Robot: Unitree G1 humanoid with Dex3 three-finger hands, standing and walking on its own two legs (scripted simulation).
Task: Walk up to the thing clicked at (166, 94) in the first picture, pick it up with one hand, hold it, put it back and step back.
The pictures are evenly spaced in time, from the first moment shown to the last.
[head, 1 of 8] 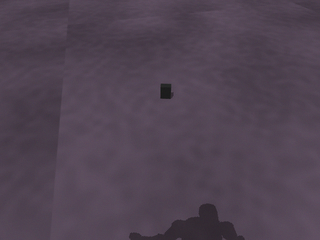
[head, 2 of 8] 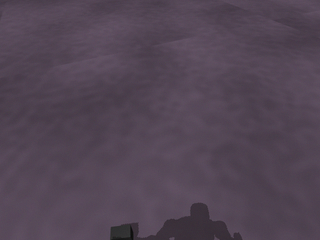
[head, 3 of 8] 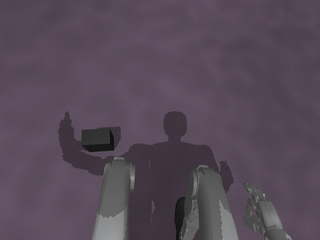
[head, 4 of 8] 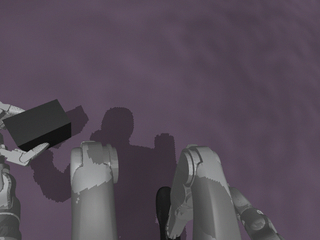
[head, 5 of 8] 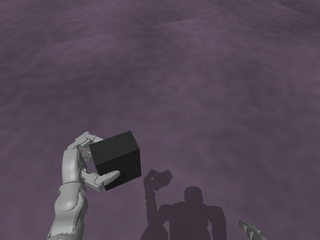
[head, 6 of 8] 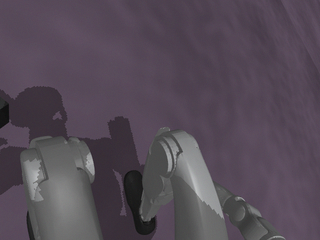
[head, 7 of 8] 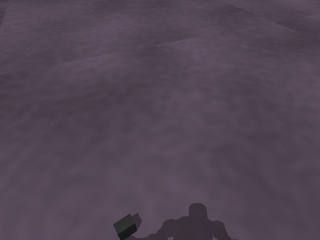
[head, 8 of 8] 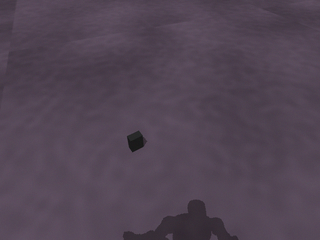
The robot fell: no
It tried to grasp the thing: yes
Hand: left
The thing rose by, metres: 0.69
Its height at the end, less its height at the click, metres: +0.00
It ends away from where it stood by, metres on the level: 0.01
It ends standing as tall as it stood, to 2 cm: yes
